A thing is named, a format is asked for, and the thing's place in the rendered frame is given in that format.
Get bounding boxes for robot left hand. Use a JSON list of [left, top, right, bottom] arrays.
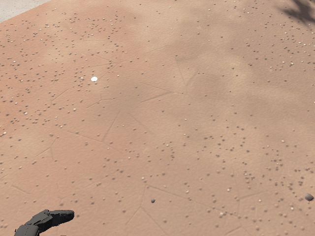
[[14, 209, 75, 236]]

